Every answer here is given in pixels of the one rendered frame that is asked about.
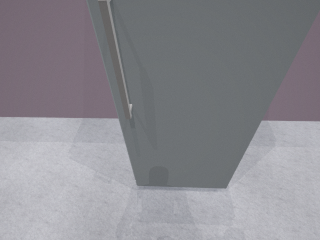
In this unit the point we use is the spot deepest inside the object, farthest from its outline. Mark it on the fridge door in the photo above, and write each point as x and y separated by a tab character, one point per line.
200	75

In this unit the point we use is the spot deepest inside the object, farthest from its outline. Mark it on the handle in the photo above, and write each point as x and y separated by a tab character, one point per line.
108	23

